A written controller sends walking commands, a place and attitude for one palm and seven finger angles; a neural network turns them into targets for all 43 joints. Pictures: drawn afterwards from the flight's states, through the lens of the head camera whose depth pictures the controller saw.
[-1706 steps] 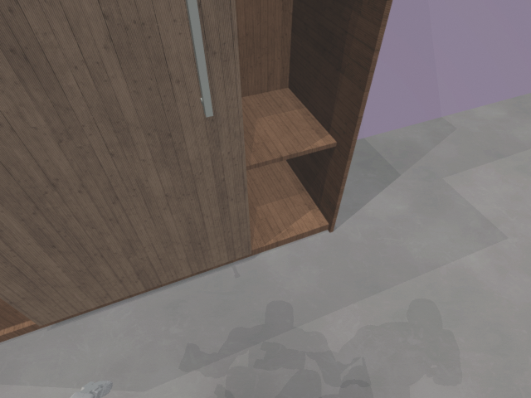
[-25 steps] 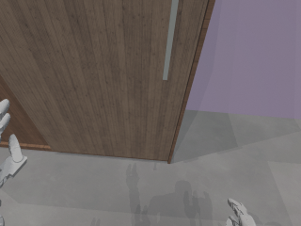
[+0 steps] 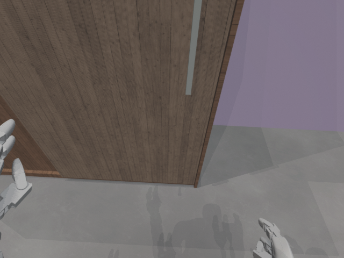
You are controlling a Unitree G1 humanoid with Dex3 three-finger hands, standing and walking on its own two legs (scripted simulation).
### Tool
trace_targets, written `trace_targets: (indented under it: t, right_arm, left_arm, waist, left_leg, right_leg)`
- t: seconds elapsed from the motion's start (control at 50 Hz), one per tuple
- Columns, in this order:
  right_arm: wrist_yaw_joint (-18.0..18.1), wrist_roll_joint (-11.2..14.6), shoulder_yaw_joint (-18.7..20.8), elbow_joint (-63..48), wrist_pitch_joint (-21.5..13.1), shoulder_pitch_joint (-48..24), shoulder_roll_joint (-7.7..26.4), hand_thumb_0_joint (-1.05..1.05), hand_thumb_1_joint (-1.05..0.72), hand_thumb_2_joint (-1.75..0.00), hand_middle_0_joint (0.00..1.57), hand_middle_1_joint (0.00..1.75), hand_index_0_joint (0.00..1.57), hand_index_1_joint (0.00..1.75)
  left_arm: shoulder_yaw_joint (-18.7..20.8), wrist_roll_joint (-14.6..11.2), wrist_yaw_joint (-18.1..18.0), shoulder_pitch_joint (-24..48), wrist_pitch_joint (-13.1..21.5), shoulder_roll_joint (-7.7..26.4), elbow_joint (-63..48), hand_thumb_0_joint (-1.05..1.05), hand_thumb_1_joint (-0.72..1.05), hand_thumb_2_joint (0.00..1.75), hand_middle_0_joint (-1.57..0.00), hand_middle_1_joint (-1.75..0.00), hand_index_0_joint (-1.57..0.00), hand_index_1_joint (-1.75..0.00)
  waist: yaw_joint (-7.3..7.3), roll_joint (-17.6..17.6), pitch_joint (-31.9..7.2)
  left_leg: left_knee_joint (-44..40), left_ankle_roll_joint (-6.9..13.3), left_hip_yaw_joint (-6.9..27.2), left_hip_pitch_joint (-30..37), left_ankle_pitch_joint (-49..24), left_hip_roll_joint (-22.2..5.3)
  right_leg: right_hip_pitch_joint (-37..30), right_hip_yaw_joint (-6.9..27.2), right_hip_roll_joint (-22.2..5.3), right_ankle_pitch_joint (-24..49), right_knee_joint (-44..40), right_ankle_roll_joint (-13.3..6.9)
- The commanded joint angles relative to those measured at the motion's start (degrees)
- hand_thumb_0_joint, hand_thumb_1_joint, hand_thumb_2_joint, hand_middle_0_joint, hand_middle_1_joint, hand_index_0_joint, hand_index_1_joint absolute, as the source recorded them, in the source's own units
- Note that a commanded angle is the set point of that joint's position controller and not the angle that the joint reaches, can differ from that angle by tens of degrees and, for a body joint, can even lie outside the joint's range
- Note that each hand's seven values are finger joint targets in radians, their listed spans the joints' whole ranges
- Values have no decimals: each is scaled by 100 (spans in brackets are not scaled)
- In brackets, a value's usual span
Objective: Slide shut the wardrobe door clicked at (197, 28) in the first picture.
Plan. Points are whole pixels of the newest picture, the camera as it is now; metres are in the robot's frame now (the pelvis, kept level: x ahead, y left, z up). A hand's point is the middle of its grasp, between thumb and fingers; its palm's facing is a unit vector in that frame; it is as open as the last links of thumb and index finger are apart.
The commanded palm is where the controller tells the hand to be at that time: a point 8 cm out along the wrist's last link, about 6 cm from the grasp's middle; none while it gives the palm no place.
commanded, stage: let the arm hang, fingers relaxed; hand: left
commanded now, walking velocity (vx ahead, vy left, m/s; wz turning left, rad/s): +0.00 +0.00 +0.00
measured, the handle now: (192, 42) +0.63 +0.00 +0.20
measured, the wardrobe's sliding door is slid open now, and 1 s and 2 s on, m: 0.00 0.00 0.00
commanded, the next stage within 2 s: look to check the result in 1.10 s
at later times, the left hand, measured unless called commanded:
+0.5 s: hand out of the picture -0.05 +0.20 -0.18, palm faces +0.03 -0.98 -0.21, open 7.1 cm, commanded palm none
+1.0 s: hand out of the picture +0.05 +0.24 -0.16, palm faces +0.01 -0.96 -0.28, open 7.4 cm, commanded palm none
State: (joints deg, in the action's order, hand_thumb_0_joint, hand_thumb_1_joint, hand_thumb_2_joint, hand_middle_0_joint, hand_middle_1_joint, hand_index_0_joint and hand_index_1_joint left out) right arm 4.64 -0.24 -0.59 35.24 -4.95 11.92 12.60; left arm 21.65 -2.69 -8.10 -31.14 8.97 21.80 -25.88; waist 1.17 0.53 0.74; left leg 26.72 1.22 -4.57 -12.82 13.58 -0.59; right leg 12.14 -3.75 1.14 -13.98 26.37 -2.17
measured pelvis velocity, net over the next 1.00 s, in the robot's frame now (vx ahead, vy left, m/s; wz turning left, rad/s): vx -0.02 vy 0.02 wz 0.01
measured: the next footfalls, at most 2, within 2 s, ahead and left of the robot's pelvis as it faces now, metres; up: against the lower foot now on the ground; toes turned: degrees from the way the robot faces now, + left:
none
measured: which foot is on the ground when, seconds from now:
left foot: down 0.00-1.00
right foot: down 0.00-1.00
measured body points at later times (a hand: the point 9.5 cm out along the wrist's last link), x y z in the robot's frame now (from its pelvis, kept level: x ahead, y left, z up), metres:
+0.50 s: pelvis -0.03 +0.01 +0.00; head -0.01 +0.02 +0.45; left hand -0.05 +0.25 -0.16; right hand -0.04 -0.24 -0.15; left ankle +0.01 +0.10 -0.74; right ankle +0.00 -0.09 -0.74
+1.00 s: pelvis -0.02 +0.02 +0.01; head -0.01 +0.01 +0.46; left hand +0.05 +0.29 -0.13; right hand +0.04 -0.25 -0.14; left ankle +0.01 +0.10 -0.74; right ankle +0.00 -0.09 -0.74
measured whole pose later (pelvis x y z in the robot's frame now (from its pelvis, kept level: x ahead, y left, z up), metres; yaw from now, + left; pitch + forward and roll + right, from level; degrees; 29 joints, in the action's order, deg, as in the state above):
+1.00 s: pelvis -0.02 +0.02 +0.01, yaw +1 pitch -1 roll +0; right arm 0.6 -1.4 1.1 63.7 -0.5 9.2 15.9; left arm 1.1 0.9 0.0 -7.5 0.4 14.8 64.2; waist -0.5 -1.1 2.0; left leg 20.8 2.8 -4.6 -10.7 9.1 1.3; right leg 10.3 -3.7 -0.4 -10.1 21.6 -1.0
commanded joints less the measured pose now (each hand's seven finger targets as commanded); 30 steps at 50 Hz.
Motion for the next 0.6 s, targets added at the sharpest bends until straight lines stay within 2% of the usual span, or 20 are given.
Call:
trace_targets:
  t: [0.0, 0.02, 0.04, 0.08, 0.1, 0.12, 0.14, 0.16, 0.18, 0.22, 0.28, 0.3, 0.34, 0.38, 0.44, 0.46, 0.54, 0.58]
  right_arm:
    - [-486, 104, 540, 353, -174, -372, 1516, 0, -90, -90, 20, 30, 20, 30]
    - [-471, 93, 483, 258, -48, -365, 1413, 0, -90, -90, 20, 30, 20, 30]
    - [-480, 34, 420, 354, 33, -388, 1294, 0, -90, -90, 20, 30, 20, 30]
    - [-469, -68, 329, 374, 135, -425, 1280, 0, -90, -90, 20, 30, 20, 30]
    - [-459, -101, 301, 432, 167, -477, 1296, 0, -90, -90, 20, 30, 20, 30]
    - [-457, -110, 299, 501, 199, -481, 1329, 0, -90, -90, 20, 30, 20, 30]
    - [-457, -99, 293, 582, 260, -400, 1271, 0, -90, -90, 20, 30, 20, 30]
    - [-467, -103, 272, 698, 335, -297, 1178, 0, -90, -90, 20, 30, 20, 30]
    - [-463, -119, 240, 840, 399, -190, 1051, 0, -90, -90, 20, 30, 20, 30]
    - [-465, -141, 178, 1086, 489, -100, 848, 0, -90, -90, 20, 30, 20, 30]
    - [-426, -151, 134, 1382, 509, -69, 766, 0, -90, -90, 20, 30, 20, 30]
    - [-406, -144, 134, 1490, 502, -50, 750, 0, -90, -90, 20, 30, 20, 30]
    - [-364, -149, 170, 1666, 499, 33, 709, 0, -90, -90, 20, 30, 20, 30]
    - [-342, -120, 192, 1837, 503, 186, 703, 0, -90, -90, 20, 30, 20, 30]
    - [-317, -111, 244, 2083, 514, 415, 725, 0, -90, -90, 20, 30, 20, 30]
    - [-307, -103, 257, 2134, 513, 467, 758, 0, -90, -90, 20, 30, 20, 30]
    - [-283, -103, 302, 2345, 501, 561, 810, 0, -90, -90, 20, 30, 20, 30]
    - [-285, -103, 302, 2427, 493, 573, 794, 0, -90, -90, 20, 30, 20, 30]
  left_arm:
    - [-1394, 412, 801, 619, -758, 263, 3390, 0, 90, 90, -20, -30, -20, -30]
    - [-1438, 402, 818, 618, -888, 115, 3382, 0, 90, 90, -20, -30, -20, -30]
    - [-1471, 409, 818, 826, -886, -6, 3646, 0, 90, 90, -20, -30, -20, -30]
    - [-1578, 420, 814, 1146, -899, 55, 4188, 0, 90, 90, -20, -30, -20, -30]
    - [-1606, 435, 815, 1246, -894, 114, 4494, 0, 90, 90, -20, -30, -20, -30]
    - [-1629, 456, 819, 1380, -886, 196, 4820, 0, 90, 90, -20, -30, -20, -30]
    - [-1657, 469, 813, 1533, -887, 276, 5140, 0, 90, 90, -20, -30, -20, -30]
    - [-1717, 463, 798, 1681, -902, 286, 5467, 0, 90, 90, -20, -30, -20, -30]
    - [-1786, 436, 786, 1832, -923, 218, 5760, 0, 90, 90, -20, -30, -20, -30]
    - [-1895, 404, 754, 1974, -945, 110, 6294, 0, 90, 90, -20, -30, -20, -30]
    - [-1950, 371, 721, 1819, -940, -10, 6994, 0, 90, 90, -20, -30, -20, -30]
    - [-1949, 363, 717, 1704, -925, -41, 7230, 0, 90, 90, -20, -30, -20, -30]
    - [-1877, 362, 702, 1522, -892, -122, 7591, 0, 90, 90, -20, -30, -20, -30]
    - [-1904, 352, 701, 1525, -867, -77, 7873, 0, 90, 90, -20, -30, -20, -30]
    - [-1901, 347, 706, 1627, -860, -70, 8185, 0, 90, 90, -20, -30, -20, -30]
    - [-1901, 352, 703, 1620, -859, -58, 8270, 0, 90, 90, -20, -30, -20, -30]
    - [-1891, 363, 699, 1672, -869, -90, 8549, 0, 90, 90, -20, -30, -20, -30]
    - [-1901, 362, 696, 1662, -865, -89, 8653, 0, 90, 90, -20, -30, -20, -30]
  waist:
    - [-245, -509, -587]
    - [-236, -658, -441]
    - [-192, -575, -467]
    - [-130, 133, -331]
    - [-74, 571, -330]
    - [-53, 891, -345]
    - [-113, 1208, -330]
    - [-193, 1300, -309]
    - [-266, 1154, -232]
    - [-324, 330, -127]
    - [-216, -709, -19]
    - [-160, -921, -57]
    - [-98, -1105, -178]
    - [-121, -854, -290]
    - [-168, -525, -126]
    - [-170, -317, -31]
    - [-174, -16, 266]
    - [-173, 32, 233]
  left_leg:
    - [335, 60, 739, -133, -2186, -715]
    - [192, 131, 833, -345, -1551, -822]
    - [-18, 292, 1127, -844, -939, -948]
    - [-323, 471, 1536, -1288, -623, -1052]
    - [-326, 453, 1548, -1392, -391, -986]
    - [-204, 354, 1395, -1245, -289, -790]
    - [-6, 261, 1188, -957, -137, -561]
    - [198, 188, 994, -632, -48, -365]
    - [320, 136, 827, -353, -39, -252]
    - [240, 89, 715, 14, -98, -228]
    - [-421, 128, 1015, -320, 208, -458]
    - [-567, 133, 1048, -481, 386, -481]
    - [-644, 134, 1018, -579, 597, -465]
    - [-603, 116, 979, -412, 506, -477]
    - [-706, 130, 997, -361, 688, -504]
    - [-747, 146, 1017, -291, 592, -548]
    - [-937, 190, 1082, -354, 742, -612]
    - [-944, 192, 1049, -284, 671, -608]
  right_leg:
    - [396, 608, -784, 1335, 414, -2]
    - [552, 482, -681, 453, 508, 45]
    - [497, 392, -564, -192, 776, 54]
    - [203, 464, -431, -441, 899, 49]
    - [10, 557, -483, -318, 677, 22]
    - [13, 682, -603, -130, 335, -17]
    - [209, 890, -796, -171, -16, -97]
    - [515, 1030, -972, -365, -269, -225]
    - [780, 1123, -1080, -526, -455, -306]
    - [1028, 1120, -1064, -722, -596, -314]
    - [579, 911, -735, -771, -517, -139]
    - [312, 895, -696, -642, -518, -130]
    - [-27, 884, -708, -495, -623, -183]
    - [-98, 886, -734, -445, -757, -200]
    - [59, 837, -727, -730, -907, -219]
    - [124, 786, -693, -647, -916, -212]
    - [239, 737, -661, -722, -946, -176]
    - [225, 735, -674, -700, -955, -164]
